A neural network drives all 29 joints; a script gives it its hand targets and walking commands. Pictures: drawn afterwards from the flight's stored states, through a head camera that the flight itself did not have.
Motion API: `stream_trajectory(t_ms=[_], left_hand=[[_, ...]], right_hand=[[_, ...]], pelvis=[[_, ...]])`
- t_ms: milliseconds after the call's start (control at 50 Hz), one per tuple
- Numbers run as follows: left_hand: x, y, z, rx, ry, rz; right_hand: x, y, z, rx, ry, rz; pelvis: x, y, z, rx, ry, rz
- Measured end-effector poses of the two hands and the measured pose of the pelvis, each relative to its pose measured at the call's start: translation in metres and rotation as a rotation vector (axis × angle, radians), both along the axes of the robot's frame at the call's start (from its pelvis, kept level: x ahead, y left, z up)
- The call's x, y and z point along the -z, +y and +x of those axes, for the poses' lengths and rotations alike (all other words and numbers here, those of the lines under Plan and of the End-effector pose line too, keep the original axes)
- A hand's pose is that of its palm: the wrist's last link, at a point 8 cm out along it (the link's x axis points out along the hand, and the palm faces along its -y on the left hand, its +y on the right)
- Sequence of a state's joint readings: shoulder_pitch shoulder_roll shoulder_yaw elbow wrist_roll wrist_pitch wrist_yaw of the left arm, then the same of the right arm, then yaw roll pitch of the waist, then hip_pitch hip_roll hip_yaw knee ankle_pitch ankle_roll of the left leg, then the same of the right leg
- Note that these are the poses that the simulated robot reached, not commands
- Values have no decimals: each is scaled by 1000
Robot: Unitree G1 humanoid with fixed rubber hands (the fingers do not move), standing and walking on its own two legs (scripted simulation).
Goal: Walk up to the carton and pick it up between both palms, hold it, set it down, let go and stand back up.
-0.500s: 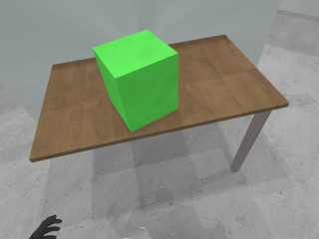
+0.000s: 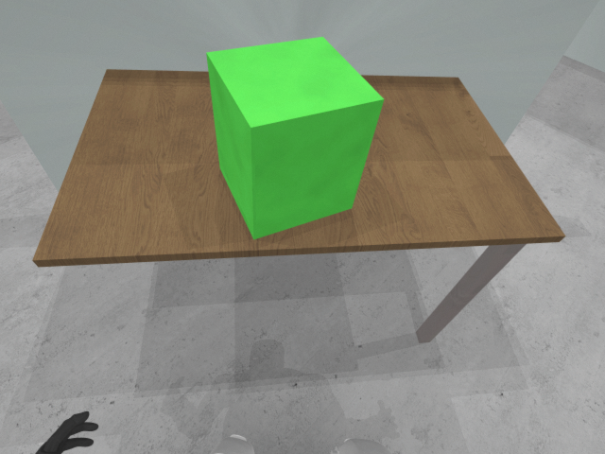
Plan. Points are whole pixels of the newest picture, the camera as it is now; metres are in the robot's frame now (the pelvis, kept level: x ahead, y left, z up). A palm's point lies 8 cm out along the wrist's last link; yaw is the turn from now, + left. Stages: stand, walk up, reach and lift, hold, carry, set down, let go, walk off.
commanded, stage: walk up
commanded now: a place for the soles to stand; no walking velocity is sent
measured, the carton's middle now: (287, 139) +0.61 +0.04 +0.04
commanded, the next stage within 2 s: none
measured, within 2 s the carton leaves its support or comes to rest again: neither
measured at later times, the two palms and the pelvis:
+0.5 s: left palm out of the picture +0.08 +0.26 -0.05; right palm out of the picture +0.06 -0.35 -0.12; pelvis -0.01 -0.06 +0.00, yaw +2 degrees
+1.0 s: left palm out of the picture +0.07 +0.32 -0.09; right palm out of the picture +0.08 -0.32 -0.07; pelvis -0.01 -0.01 +0.01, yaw +6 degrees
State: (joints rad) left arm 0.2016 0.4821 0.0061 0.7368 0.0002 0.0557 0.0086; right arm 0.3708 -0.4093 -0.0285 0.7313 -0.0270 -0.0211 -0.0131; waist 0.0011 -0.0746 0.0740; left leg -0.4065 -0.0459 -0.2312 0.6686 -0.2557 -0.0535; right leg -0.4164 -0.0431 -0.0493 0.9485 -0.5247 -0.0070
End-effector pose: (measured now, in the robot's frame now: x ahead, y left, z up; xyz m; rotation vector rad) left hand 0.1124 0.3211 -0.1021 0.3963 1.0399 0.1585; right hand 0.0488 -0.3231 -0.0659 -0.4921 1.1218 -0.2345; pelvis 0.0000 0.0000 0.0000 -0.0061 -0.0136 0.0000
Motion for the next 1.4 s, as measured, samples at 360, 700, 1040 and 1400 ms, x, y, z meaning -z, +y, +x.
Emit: stream_trajectory(t_ms=[360,700,1040,1400], left_hand=[[-57,-70,-25,-38,-52,117],[-22,-24,-32,-42,-63,34],[-16,-12,-44,-88,-9,12],[-26,-12,-39,-118,-27,41]], right_hand=[[58,-39,14,-37,-12,188],[36,-2,8,-49,-20,99],[5,-5,33,-104,-1,38],[24,4,62,-136,-26,100]], pelvis=[[-5,-65,-8,-37,-22,74],[4,-17,-15,-46,-37,5],[-8,-17,-7,-96,-5,-13],[-4,-18,7,-120,-24,6]])
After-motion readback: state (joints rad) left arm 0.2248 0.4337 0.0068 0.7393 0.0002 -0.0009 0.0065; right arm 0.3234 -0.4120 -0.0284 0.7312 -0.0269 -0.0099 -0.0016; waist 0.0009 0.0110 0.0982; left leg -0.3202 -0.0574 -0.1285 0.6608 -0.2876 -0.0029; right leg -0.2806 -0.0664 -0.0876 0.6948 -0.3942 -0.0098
